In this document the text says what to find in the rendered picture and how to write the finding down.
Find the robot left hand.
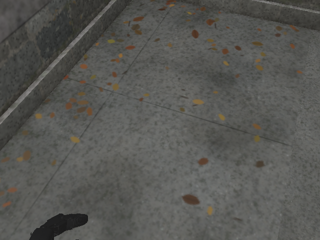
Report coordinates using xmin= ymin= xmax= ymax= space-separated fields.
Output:
xmin=29 ymin=213 xmax=88 ymax=240

